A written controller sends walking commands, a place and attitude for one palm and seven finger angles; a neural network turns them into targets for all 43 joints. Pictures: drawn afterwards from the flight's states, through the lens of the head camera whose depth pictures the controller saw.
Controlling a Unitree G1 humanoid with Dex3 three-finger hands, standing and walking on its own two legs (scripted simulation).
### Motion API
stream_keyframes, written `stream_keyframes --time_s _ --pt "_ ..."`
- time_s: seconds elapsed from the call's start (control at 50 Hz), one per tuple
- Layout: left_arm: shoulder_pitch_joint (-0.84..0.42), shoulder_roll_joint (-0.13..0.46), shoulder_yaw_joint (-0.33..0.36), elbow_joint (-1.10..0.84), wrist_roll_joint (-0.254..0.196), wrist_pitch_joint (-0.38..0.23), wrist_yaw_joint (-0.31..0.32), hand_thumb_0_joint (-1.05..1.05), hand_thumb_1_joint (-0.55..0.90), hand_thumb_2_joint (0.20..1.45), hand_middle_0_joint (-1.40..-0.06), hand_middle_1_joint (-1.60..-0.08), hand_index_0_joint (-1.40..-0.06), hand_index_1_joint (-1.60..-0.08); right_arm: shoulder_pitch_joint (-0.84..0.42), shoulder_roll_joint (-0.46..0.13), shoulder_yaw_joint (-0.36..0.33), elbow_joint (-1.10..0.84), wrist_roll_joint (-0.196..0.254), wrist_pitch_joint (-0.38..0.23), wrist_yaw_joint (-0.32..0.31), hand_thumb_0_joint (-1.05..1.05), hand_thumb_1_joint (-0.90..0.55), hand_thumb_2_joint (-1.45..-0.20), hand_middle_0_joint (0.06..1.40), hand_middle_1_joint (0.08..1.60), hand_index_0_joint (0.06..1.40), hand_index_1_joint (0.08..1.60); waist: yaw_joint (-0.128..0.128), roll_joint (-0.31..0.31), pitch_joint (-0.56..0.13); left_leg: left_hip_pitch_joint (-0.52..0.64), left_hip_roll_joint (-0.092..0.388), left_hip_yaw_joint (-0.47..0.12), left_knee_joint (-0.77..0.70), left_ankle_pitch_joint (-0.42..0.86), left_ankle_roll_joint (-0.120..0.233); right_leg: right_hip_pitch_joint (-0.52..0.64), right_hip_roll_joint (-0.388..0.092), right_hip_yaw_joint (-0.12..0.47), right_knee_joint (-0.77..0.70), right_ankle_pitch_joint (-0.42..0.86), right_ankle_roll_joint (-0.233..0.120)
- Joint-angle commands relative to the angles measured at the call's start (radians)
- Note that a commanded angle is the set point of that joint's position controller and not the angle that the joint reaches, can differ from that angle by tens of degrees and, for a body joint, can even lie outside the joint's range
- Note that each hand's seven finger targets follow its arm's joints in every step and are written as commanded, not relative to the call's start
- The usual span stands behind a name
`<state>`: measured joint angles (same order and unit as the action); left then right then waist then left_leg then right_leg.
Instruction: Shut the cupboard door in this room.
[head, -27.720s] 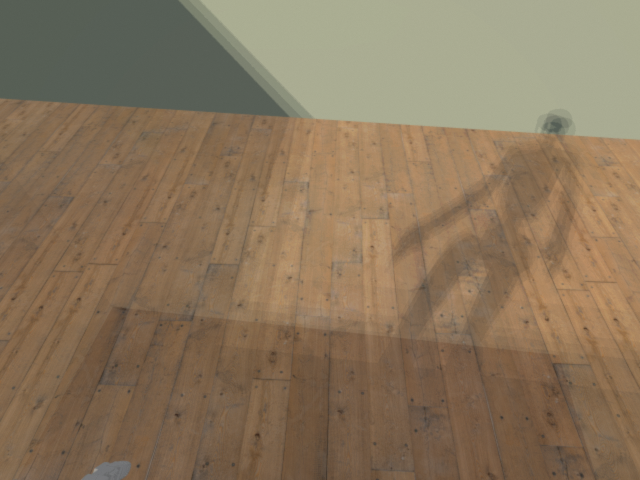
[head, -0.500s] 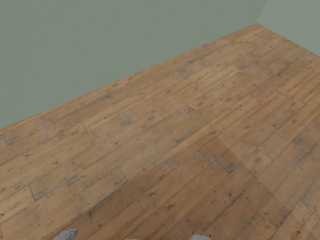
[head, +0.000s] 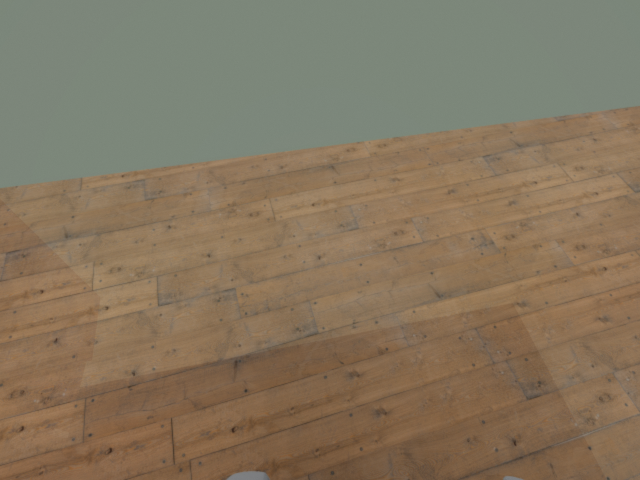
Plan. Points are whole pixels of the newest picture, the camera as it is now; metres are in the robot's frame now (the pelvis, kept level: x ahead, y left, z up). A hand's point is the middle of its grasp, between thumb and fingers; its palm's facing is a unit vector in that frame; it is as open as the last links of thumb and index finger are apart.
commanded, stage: walk to a spot facing it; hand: left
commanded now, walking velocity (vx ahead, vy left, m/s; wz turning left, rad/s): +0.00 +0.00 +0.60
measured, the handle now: out of the picture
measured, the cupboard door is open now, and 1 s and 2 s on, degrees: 84 84 84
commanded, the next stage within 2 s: turn to face it in 2.00 s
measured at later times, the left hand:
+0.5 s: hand (165, 473) +0.13 +0.22 -0.14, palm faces +0.22 -0.94 -0.26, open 7.4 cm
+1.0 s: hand out of the picture +0.02 +0.19 -0.18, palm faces +0.60 -0.77 -0.19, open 7.4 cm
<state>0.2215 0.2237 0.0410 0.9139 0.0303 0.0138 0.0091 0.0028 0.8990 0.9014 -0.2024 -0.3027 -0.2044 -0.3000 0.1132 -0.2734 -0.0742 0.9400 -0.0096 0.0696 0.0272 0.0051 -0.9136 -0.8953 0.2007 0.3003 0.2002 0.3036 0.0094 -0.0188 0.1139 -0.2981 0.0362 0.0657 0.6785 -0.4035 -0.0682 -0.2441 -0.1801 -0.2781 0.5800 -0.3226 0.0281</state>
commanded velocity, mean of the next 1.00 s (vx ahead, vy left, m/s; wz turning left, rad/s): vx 0.30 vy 0.00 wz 0.52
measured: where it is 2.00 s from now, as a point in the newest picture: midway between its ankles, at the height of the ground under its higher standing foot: (229, 339)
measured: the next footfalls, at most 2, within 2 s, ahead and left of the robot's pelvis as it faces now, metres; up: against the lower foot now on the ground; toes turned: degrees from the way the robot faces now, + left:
left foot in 0.02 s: +0.02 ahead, +0.13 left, +0.00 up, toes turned +6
right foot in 0.48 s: +0.15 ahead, -0.11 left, +0.00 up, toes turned +10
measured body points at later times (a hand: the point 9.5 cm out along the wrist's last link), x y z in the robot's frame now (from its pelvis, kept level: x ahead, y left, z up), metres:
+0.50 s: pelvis +0.06 -0.01 -0.01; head +0.09 -0.02 +0.44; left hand +0.12 +0.27 -0.12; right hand +0.14 -0.26 -0.16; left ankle -0.02 +0.12 -0.73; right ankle +0.11 -0.11 -0.74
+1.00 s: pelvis +0.20 +0.10 -0.02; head +0.25 +0.14 +0.42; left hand -0.01 +0.23 -0.16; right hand +0.48 -0.01 -0.15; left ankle +0.22 +0.20 -0.73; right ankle +0.13 -0.11 -0.68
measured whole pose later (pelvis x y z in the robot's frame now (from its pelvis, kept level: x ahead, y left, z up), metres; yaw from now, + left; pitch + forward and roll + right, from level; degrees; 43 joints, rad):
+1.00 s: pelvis +0.20 +0.10 -0.02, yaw +34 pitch +0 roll +0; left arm 0.45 0.19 0.03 1.10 0.02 -0.03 -0.01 0.01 0.90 0.90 -0.20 -0.30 -0.20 -0.30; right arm 0.03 -0.24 -0.05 0.91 -0.03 -0.04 0.04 0.00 -0.91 -0.90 0.20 0.30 0.20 0.30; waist 0.04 -0.01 0.13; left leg -0.45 0.01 0.14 0.68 -0.23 0.09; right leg -0.13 -0.20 -0.24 0.95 -0.52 0.07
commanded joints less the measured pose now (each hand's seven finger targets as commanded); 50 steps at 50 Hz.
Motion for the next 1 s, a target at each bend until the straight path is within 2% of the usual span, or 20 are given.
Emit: stream_keyframes --time_s 0.0,0.02,0.04,0.12,0.2,0.32,0.4,0.42,0.44,0.46,0.48,0.5,0.56,0.6,0.82,0.88,0.9,0.92,0.94,0.98 --pt "0.027 0.168 0.059 -0.081 -0.022 0.0 0.005 0.0 0.9 0.9 -0.2 -0.3 -0.2 -0.3 0.12 -0.219 -0.045 -0.074 -0.009 -0.055 -0.006 0.0 -0.9 -0.9 0.2 0.3 0.2 0.3 -0.063 0.179 -0.264 0.379 0.233 -0.284 -0.32 0.572 0.139 -0.183 -0.037 0.054 0.285 0.067 0.036" --pt "-0.036 0.119 0.032 -0.123 -0.017 0.005 0.003 0.0 0.9 0.9 -0.2 -0.3 -0.2 -0.3 0.182 -0.287 -0.06 -0.056 -0.002 -0.047 -0.01 0.0 -0.9 -0.9 0.2 0.3 0.2 0.3 -0.096 0.317 -0.239 0.397 0.397 -0.423 -0.296 0.914 0.259 -0.348 0.032 0.113 0.436 -0.371 0.067" --pt "-0.105 0.131 0.033 -0.118 -0.012 0.023 0.017 0.0 0.9 0.9 -0.2 -0.3 -0.2 -0.3 0.211 -0.256 -0.057 -0.028 -0.003 -0.048 -0.024 0.0 -0.9 -0.9 0.2 0.3 0.2 0.3 -0.117 0.307 -0.229 0.335 0.369 -0.411 -0.292 0.907 0.268 -0.353 0.031 0.215 0.517 -0.338 0.063" --pt "-0.062 0.134 0.044 -0.062 -0.015 0.014 -0.01 0.0 0.9 0.9 -0.2 -0.3 -0.2 -0.3 0.056 -0.173 -0.025 -0.081 -0.008 -0.059 -0.033 0.0 -0.9 -0.9 0.2 0.3 0.2 0.3 -0.03 0.167 -0.153 0.231 0.192 -0.274 -0.335 0.496 0.206 -0.331 0.053 0.242 0.558 -0.088 0.07" --pt "-0.081 0.142 0.041 -0.064 -0.009 0.004 -0.024 0.0 0.9 0.9 -0.2 -0.3 -0.2 -0.3 0.097 -0.163 -0.025 -0.075 -0.007 -0.075 -0.026 0.0 -0.9 -0.9 0.2 0.3 0.2 0.3 -0.044 0.159 -0.115 0.217 0.179 -0.336 -0.413 0.203 0.226 -0.357 0.065 0.248 0.481 -0.04 0.076" --pt "-0.164 0.123 0.033 -0.118 -0.013 -0.02 -0.037 0.0 0.9 0.9 -0.2 -0.3 -0.2 -0.3 0.14 -0.178 -0.04 -0.061 -0.013 -0.083 -0.023 0.0 -0.9 -0.9 0.2 0.3 0.2 0.3 -0.062 0.171 -0.094 0.204 0.173 -0.424 -0.402 0.13 0.25 -0.308 0.095 0.233 0.219 -0.078 0.076" --pt "-0.053 0.115 0.033 -0.094 -0.013 -0.038 -0.041 0.0 0.9 0.9 -0.2 -0.3 -0.2 -0.3 0.091 -0.162 -0.041 -0.064 -0.012 -0.08 -0.027 0.0 -0.9 -0.9 0.2 0.3 0.2 0.3 -0.003 0.181 -0.126 0.05 0.112 -0.422 -0.281 0.176 0.21 -0.016 0.163 0.179 -0.025 -0.011 0.06" --pt "0.042 0.135 0.043 -0.066 -0.013 -0.047 -0.037 0.0 0.9 0.9 -0.2 -0.3 -0.2 -0.3 0.061 -0.143 -0.037 -0.071 -0.007 -0.083 -0.027 0.0 -0.9 -0.9 0.2 0.3 0.2 0.3 0.052 0.121 -0.145 -0.08 0.065 -0.38 -0.173 0.13 0.177 0.174 0.142 0.193 -0.139 0.06 0.051" --pt "0.154 0.22 0.064 -0.038 -0.004 -0.061 -0.024 0.0 0.9 0.9 -0.2 -0.3 -0.2 -0.3 0.079 -0.074 -0.022 -0.083 0.002 -0.09 -0.022 0.0 -0.9 -0.9 0.2 0.3 0.2 0.3 0.096 -0.095 -0.204 -0.302 -0.03 -0.275 0.035 -0.037 0.119 0.438 -0.048 0.382 -0.258 -0.065 0.004" --pt "0.225 0.304 0.079 -0.03 -0.003 -0.061 -0.01 0.0 0.9 0.9 -0.2 -0.3 -0.2 -0.3 0.047 -0.034 -0.011 -0.121 0.003 -0.095 -0.016 0.0 -0.9 -0.9 0.2 0.3 0.2 0.3 0.131 -0.336 -0.202 -0.46 -0.102 -0.12 0.31 -0.221 0.068 0.472 -0.331 0.717 -0.374 -0.182 -0.089" --pt "0.199 0.288 0.075 -0.037 -0.014 -0.061 -0.002 0.0 0.9 0.9 -0.2 -0.3 -0.2 -0.3 0.021 -0.103 -0.027 -0.122 -0.008 -0.089 -0.008 0.0 -0.9 -0.9 0.2 0.3 0.2 0.3 0.11 -0.267 -0.146 -0.447 -0.024 -0.167 0.446 -0.163 0.076 0.306 -0.358 0.775 -0.432 -0.337 -0.123" --pt "0.126 0.262 0.07 -0.046 -0.012 -0.065 -0.001 0.0 0.9 0.9 -0.2 -0.3 -0.2 -0.3 0.005 -0.089 -0.031 -0.108 -0.014 -0.085 0.002 0.0 -0.9 -0.9 0.2 0.3 0.2 0.3 0.078 -0.211 -0.064 -0.459 0.009 -0.159 0.538 -0.077 0.075 0.199 -0.345 0.742 -0.461 -0.445 -0.123" --pt "0.031 0.129 0.035 -0.043 -0.01 -0.084 0.0 0.0 0.9 0.9 -0.2 -0.3 -0.2 -0.3 0.068 -0.04 -0.026 -0.041 -0.019 -0.066 0.027 0.0 -0.9 -0.9 0.2 0.3 0.2 0.3 -0.006 -0.104 -0.023 -0.378 0.056 -0.11 0.556 0.138 0.051 0.102 -0.194 0.347 -0.413 -0.091 -0.057" --pt "0.08 0.103 0.028 -0.017 -0.007 -0.094 0.001 0.0 0.9 0.9 -0.2 -0.3 -0.2 -0.3 0.072 -0.022 -0.021 -0.032 -0.016 -0.059 0.03 0.0 -0.9 -0.9 0.2 0.3 0.2 0.3 -0.001 -0.14 -0.042 -0.392 0.049 -0.077 0.532 0.179 0.036 0.168 -0.155 0.23 -0.381 0.134 -0.055" --pt "0.24 0.131 0.023 0.09 -0.002 -0.1 0.007 0.0 0.9 0.9 -0.2 -0.3 -0.2 -0.3 -0.155 0.027 0.029 -0.093 -0.016 -0.076 0.049 0.0 -0.9 -0.9 0.2 0.3 0.2 0.3 0.046 -0.129 -0.004 -0.311 0.026 0.08 0.051 0.195 0.081 0.32 -0.172 0.01 -0.319 0.594 -0.08" --pt "0.211 0.176 0.026 0.098 -0.007 -0.098 0.005 0.0 0.9 0.9 -0.2 -0.3 -0.2 -0.3 0.002 -0.01 0.018 -0.059 -0.02 -0.094 0.027 0.0 -0.9 -0.9 0.2 0.3 0.2 0.3 -0.037 -0.135 -0.117 -0.047 -0.059 0.136 -0.036 0.117 0.136 0.314 -0.19 -0.031 -0.059 0.916 -0.073" --pt "0.177 0.195 0.026 0.092 -0.015 -0.098 0.002 0.0 0.9 0.9 -0.2 -0.3 -0.2 -0.3 0.148 -0.048 0.003 -0.021 -0.024 -0.101 0.016 0.0 -0.9 -0.9 0.2 0.3 0.2 0.3 -0.116 -0.109 -0.213 0.182 -0.077 0.12 -0.134 0.186 0.157 0.223 -0.164 -0.058 0.164 0.884 -0.042" --pt "0.177 0.163 0.027 0.068 -0.021 -0.098 -0.012 0.0 0.9 0.9 -0.2 -0.3 -0.2 -0.3 0.304 -0.162 -0.024 0.011 -0.03 -0.104 0.0 0.0 -0.9 -0.9 0.2 0.3 0.2 0.3 -0.185 0.045 -0.355 0.495 0.066 -0.072 -0.168 0.258 0.208 -0.012 -0.088 -0.042 0.454 0.534 -0.001" --pt "0.17 0.094 0.017 0.022 -0.031 -0.098 -0.027 0.0 0.9 0.9 -0.2 -0.3 -0.2 -0.3 0.366 -0.275 -0.054 0.032 -0.023 -0.11 -0.014 0.0 -0.9 -0.9 0.2 0.3 0.2 0.3 -0.178 0.268 -0.402 0.69 0.365 -0.524 -0.221 0.522 0.334 -0.369 0.07 0.05 0.743 -0.232 0.037" --pt "0.044 0.077 0.012 0.002 -0.03 -0.087 -0.008 0.0 0.9 0.9 -0.2 -0.3 -0.2 -0.3 0.288 -0.254 -0.049 0.018 0.003 -0.117 -0.034 0.0 -0.9 -0.9 0.2 0.3 0.2 0.3 -0.14 0.104 -0.326 0.517 0.401 -0.499 -0.313 0.488 0.349 -0.468 0.026 0.231 0.852 -0.177 0.023"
